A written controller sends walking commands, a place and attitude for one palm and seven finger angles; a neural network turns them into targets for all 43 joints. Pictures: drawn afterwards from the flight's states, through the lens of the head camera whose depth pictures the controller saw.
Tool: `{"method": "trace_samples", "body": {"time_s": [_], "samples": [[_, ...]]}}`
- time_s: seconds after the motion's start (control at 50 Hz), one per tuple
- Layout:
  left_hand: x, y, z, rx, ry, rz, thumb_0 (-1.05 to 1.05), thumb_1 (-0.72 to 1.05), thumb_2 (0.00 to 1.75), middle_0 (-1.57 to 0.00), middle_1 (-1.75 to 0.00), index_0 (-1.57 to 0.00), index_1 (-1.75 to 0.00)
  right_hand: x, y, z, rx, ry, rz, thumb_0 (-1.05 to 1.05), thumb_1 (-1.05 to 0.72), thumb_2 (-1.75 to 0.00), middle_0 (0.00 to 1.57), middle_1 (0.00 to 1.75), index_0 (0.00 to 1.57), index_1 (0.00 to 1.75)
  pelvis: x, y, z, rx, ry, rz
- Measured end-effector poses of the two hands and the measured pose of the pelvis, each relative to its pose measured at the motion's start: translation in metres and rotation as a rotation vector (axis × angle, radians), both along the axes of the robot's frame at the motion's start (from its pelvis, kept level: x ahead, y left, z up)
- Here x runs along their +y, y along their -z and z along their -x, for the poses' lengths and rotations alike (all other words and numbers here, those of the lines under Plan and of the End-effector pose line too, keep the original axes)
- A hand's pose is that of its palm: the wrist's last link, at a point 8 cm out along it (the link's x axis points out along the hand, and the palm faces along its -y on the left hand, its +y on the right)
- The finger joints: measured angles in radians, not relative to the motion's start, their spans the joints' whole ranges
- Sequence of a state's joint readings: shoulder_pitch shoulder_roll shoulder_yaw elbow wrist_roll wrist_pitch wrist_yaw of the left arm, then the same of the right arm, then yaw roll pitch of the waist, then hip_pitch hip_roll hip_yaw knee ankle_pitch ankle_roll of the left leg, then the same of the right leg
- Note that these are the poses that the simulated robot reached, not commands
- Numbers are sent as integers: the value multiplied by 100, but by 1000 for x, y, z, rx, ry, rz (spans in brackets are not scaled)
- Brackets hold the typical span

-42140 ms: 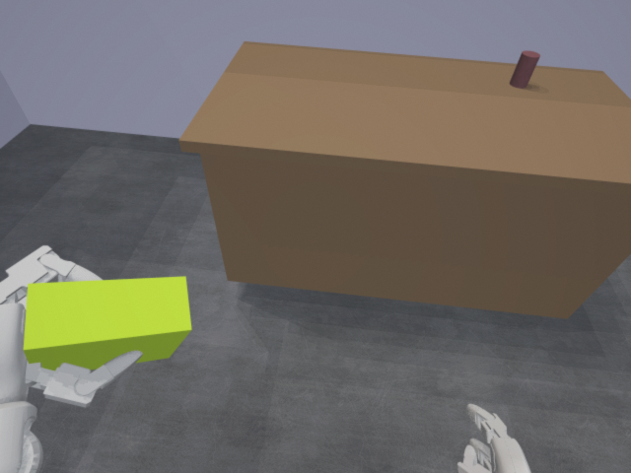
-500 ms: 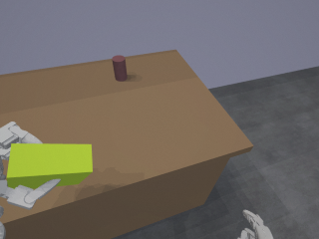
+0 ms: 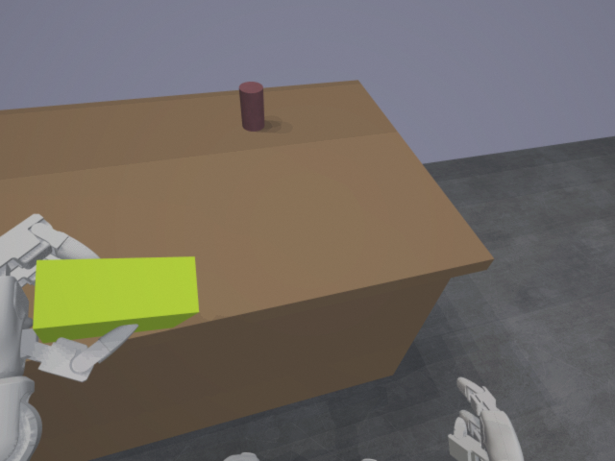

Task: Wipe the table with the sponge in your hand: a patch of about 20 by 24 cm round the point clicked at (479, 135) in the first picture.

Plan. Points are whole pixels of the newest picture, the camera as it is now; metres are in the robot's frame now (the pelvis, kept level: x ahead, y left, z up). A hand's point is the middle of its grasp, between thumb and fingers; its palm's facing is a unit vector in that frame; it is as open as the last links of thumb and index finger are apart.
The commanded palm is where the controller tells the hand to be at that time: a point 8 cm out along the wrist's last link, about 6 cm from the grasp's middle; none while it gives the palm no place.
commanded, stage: step back with the hand held close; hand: left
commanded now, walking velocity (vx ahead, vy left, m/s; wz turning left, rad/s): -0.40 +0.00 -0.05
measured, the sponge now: (141, 298) +0.24 +0.19 +0.15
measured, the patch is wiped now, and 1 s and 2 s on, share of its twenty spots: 0.95 0.95 0.95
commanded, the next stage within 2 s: stop stepping back and stand still in 0.58 s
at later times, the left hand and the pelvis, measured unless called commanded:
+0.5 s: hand (63, 384) +0.15 +0.21 +0.17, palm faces +0.30 -0.87 -0.40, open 9.5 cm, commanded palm +0.08 +0.27 +0.20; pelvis -0.08 -0.01 +0.01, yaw +1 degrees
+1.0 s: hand out of the picture +0.00 +0.14 +0.17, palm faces +0.22 -0.88 -0.42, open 9.5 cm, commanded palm -0.04 +0.19 +0.20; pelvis -0.23 -0.07 +0.01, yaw -6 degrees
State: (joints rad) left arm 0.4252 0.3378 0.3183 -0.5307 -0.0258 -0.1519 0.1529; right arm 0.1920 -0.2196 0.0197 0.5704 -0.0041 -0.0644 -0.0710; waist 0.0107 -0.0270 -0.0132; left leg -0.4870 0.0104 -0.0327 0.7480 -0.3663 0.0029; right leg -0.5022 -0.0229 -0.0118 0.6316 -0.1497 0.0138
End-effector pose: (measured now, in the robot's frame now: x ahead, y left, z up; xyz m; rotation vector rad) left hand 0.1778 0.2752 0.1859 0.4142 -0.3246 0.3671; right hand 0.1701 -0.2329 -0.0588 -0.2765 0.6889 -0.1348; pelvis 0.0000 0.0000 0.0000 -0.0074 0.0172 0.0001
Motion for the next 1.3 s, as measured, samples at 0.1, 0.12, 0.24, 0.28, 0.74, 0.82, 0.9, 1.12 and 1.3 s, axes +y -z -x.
{"method": "trace_samples", "body": {"time_s": [0.1, 0.12, 0.24, 0.28, 0.74, 0.82, 0.9, 1.12, 1.3], "samples": [[-7, -3, 6, -4, 65, -54, -1, -49, 108, -78, -139, -80, -140, -5, 1, 15, 19, 19, 17, 1, -90, -89, 20, 30, 20, 30, 1, 3, 13, 3, -4, 2], [-7, -6, 9, -7, 68, -79, -1, -49, 108, -78, -139, -80, -140, -6, 2, 18, 17, 27, 15, 1, -90, -89, 20, 30, 20, 30, 0, 4, 15, -1, -4, 5], [-8, -17, 27, -24, 0, -136, -1, -49, 108, -78, -139, -81, -140, -12, 12, 35, 31, 42, -37, 1, -90, -89, 20, 30, 20, 30, -15, 4, 18, 12, 16, 16], [-13, -15, 31, -17, -13, -97, -1, -49, 108, -78, -139, -80, -140, -14, 15, 41, 50, 32, -47, 1, -90, -89, 20, 30, 20, 30, -19, 1, 24, 5, 11, 40], [-38, -23, 141, -7, 27, -33, -2, -49, 108, -78, -139, -80, -140, -22, -7, 159, -54, 28, -106, 1, -90, -89, 20, 30, 20, 30, -32, -11, 148, -26, 54, -23], [-63, -15, 160, 29, 50, -64, -1, -49, 108, -78, -139, -80, -140, -43, 14, 196, -40, 48, -139, 1, -90, -89, 20, 30, 20, 30, -49, 0, 177, -56, 47, -4], [-82, -5, 185, 108, 102, -45, -1, -49, 108, -78, -139, -80, -140, -68, 21, 242, 46, 111, -120, 1, -90, -89, 20, 30, 20, 30, -59, -6, 203, -54, 54, -42], [-94, -5, 237, 42, 146, -76, -1, -49, 108, -78, -139, -81, -140, -117, 6, 350, 9, 227, -9, 1, -91, -89, 20, 30, 20, 30, -76, 3, 271, -25, 132, -65], [-122, -13, 279, 32, 84, -77, -1, -49, 108, -78, -139, -80, -140, -131, 37, 396, 82, 193, -91, 1, -90, -89, 20, 30, 20, 30, -110, 2, 295, -40, 59, -15]]}}
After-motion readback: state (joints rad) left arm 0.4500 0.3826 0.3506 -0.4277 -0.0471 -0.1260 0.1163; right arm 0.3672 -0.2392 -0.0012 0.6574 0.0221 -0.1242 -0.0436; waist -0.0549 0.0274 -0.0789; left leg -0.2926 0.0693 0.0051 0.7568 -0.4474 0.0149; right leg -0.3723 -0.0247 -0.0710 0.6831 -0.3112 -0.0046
